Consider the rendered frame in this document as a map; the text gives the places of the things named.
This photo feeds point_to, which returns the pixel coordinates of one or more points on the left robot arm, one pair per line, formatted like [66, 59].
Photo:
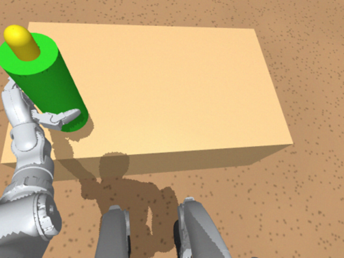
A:
[28, 214]

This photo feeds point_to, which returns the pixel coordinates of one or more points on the right robot foot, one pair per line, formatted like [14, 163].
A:
[177, 240]

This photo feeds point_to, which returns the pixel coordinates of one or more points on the left robot hand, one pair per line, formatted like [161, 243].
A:
[20, 109]

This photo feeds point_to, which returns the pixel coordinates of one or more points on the bottle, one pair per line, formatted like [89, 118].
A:
[35, 63]

